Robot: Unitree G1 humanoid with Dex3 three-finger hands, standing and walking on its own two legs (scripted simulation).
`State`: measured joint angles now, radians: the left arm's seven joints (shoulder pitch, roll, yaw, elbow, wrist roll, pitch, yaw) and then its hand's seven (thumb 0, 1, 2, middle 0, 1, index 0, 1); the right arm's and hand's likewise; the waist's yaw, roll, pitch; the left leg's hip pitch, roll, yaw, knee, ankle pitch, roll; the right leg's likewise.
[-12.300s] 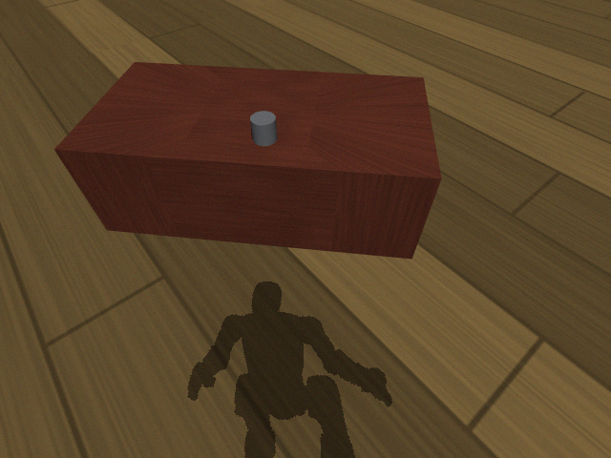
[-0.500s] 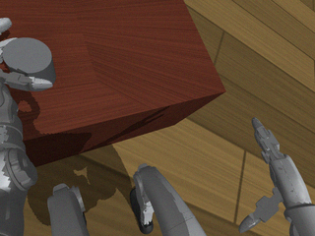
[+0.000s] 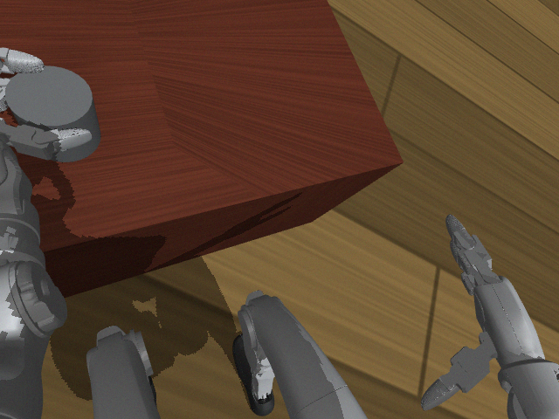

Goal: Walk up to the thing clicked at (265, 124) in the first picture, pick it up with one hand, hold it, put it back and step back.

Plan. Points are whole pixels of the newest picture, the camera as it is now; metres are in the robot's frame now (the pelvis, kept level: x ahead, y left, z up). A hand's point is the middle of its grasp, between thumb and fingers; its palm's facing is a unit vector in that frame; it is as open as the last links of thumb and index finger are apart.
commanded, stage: settle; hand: left
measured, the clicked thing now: (58, 116) +0.56 +0.16 -0.07
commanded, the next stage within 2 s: lift in 0.90 s
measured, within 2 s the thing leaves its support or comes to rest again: leaves its support in 0.12 s
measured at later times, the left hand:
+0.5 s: hand (14, 61) +0.58 +0.18 +0.02, palm faces +0.18 -0.98 -0.01, open 8.2 cm
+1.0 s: hand (2, 49) +0.56 +0.18 +0.05, palm faces +0.18 -0.98 -0.01, open 8.1 cm
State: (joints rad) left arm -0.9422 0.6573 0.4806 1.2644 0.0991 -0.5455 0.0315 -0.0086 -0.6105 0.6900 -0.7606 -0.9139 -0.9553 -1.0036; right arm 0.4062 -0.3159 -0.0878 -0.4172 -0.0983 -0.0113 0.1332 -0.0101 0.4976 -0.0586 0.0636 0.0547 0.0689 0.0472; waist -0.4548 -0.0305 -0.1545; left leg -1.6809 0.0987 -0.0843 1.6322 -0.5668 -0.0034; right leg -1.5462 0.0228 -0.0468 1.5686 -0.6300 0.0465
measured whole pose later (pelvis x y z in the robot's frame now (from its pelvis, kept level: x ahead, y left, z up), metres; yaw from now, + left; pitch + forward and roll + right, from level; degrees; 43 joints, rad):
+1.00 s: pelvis +0.02 +0.00 +0.05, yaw +1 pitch +31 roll -6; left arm -0.94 0.57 0.44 1.28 0.07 -0.52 0.05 -0.01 -0.61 0.90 -0.58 -1.10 -1.27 -1.48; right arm 0.36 -0.26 -0.03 -0.24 -0.10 0.02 0.10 -0.01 0.51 -0.06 0.06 0.05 0.07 0.05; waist -0.38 -0.01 -0.15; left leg -1.45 0.10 -0.06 1.43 -0.53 -0.01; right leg -1.32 0.02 -0.03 1.37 -0.58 0.04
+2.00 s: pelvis +0.04 +0.00 +0.14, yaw +4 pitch +16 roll -2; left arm -0.32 0.22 0.20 0.62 -0.11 -0.37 -0.02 -0.01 -0.61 0.90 -0.58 -1.10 -1.31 -1.46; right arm 0.42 -0.23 -0.09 0.01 -0.02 0.07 0.02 -0.01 0.51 -0.06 0.06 0.05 0.06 0.05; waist -0.10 -0.01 -0.13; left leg -0.88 0.07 0.01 1.05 -0.44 -0.01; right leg -0.80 -0.01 0.00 1.03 -0.50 0.04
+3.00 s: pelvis +0.05 +0.00 +0.16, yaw +4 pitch +9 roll -1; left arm -0.05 0.18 0.13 0.29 -0.16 -0.26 -0.02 0.00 -0.61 0.87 -0.59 -1.11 -1.35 -1.48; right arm 0.41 -0.22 -0.08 0.15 0.01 0.08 -0.02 -0.01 0.50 -0.06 0.05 0.05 0.06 0.05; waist -0.04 0.00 -0.10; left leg -0.66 0.06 0.03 0.91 -0.41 -0.01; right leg -0.59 -0.03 0.01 0.90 -0.47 0.04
